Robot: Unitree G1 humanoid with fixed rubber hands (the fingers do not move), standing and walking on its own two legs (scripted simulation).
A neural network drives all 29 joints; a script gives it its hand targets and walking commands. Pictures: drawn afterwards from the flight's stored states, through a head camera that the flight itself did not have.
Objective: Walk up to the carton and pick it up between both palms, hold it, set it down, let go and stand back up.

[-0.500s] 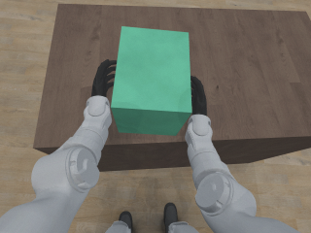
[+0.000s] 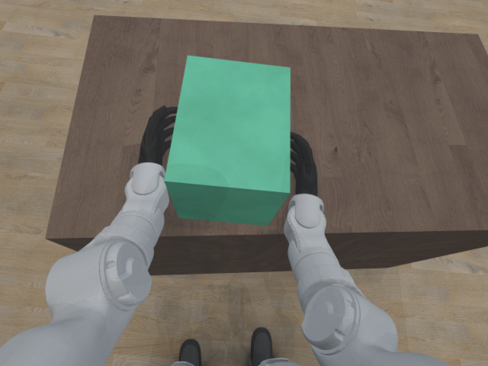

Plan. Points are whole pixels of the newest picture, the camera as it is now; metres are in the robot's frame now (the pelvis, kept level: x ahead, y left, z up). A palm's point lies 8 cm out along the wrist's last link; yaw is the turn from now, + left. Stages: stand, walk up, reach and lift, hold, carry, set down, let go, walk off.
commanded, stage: reach and lift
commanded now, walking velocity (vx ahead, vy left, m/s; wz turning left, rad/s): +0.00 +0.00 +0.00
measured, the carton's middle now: (231, 147) +0.46 +0.00 -0.01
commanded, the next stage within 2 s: none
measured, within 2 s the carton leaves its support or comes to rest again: neither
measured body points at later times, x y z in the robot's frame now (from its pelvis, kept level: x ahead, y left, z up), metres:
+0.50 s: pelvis -0.01 +0.01 +0.00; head +0.17 +0.03 +0.42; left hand +0.47 +0.13 -0.02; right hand +0.41 -0.12 -0.03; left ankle -0.03 +0.12 -0.73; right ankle -0.01 -0.13 -0.73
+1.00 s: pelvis +0.00 +0.00 +0.00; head +0.16 +0.02 +0.42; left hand +0.46 +0.13 -0.02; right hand +0.41 -0.13 -0.03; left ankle -0.03 +0.12 -0.73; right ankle -0.01 -0.13 -0.73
